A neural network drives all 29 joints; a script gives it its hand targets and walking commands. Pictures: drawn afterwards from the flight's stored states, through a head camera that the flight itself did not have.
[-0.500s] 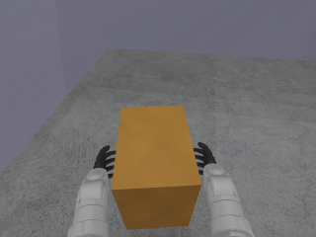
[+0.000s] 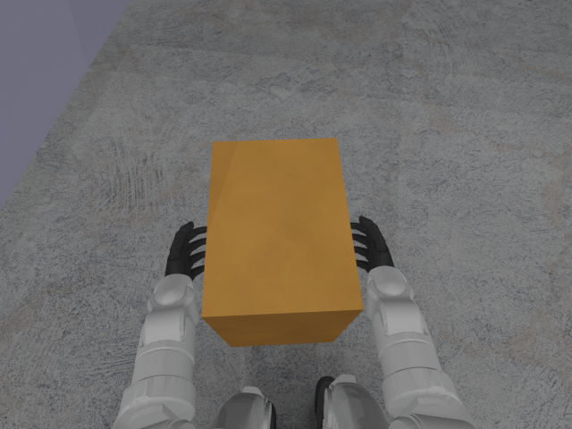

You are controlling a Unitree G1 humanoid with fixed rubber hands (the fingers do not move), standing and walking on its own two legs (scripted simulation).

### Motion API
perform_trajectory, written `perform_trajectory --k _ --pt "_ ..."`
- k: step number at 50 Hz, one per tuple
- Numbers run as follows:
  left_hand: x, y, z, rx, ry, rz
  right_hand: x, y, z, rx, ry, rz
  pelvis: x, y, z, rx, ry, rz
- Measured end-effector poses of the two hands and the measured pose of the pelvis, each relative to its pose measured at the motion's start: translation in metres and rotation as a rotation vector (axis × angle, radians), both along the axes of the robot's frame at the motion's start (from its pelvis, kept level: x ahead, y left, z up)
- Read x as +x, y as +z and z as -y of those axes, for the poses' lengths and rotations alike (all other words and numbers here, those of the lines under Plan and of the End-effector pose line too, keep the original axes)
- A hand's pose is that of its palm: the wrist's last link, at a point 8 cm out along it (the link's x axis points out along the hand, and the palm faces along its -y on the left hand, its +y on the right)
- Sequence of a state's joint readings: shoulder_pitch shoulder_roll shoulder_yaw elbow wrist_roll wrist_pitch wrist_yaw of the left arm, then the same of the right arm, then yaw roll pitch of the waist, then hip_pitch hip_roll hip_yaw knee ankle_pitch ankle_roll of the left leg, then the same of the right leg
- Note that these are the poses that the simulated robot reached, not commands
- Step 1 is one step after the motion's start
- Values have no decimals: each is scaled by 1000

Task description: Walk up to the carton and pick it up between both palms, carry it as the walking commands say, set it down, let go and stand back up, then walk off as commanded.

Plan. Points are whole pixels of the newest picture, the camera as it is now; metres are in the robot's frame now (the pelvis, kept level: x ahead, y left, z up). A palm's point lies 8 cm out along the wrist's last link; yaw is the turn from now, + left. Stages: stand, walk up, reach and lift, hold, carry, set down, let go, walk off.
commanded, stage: set down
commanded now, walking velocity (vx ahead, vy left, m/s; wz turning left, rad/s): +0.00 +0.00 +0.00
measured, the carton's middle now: (278, 252) +0.41 +0.03 -0.15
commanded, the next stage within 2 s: none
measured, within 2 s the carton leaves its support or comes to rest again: neither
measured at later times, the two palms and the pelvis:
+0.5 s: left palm (196, 275) +0.36 +0.18 -0.13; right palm (363, 264) +0.38 -0.12 -0.14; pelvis -0.02 +0.00 -0.08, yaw +0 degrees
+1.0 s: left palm (208, 270) +0.39 +0.18 -0.21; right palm (354, 262) +0.42 -0.11 -0.23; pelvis -0.03 -0.01 -0.15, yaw +3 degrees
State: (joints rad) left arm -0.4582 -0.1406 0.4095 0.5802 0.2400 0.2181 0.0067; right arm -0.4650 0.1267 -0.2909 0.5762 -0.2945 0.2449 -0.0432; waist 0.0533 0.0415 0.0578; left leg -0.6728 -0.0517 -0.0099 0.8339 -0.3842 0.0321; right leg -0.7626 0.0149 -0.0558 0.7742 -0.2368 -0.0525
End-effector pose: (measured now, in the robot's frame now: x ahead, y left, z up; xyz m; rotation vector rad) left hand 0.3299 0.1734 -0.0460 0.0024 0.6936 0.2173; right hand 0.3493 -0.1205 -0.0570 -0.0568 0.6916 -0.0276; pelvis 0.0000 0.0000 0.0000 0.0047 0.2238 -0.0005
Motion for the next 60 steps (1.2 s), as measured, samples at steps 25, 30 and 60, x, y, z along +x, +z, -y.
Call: perform_trajectory --k 25,30,60 --pt "27 -88 -4 -30 39 23 33 -85 -5 5 5 20 -16 -76 -5 5 0 -268" --pt "33 -104 -3 -35 49 27 41 -99 -4 11 3 22 -21 -92 0 9 23 -298" --pt "71 -204 -10 -22 44 11 80 -203 -11 19 0 6 -40 -177 13 14 38 -435"
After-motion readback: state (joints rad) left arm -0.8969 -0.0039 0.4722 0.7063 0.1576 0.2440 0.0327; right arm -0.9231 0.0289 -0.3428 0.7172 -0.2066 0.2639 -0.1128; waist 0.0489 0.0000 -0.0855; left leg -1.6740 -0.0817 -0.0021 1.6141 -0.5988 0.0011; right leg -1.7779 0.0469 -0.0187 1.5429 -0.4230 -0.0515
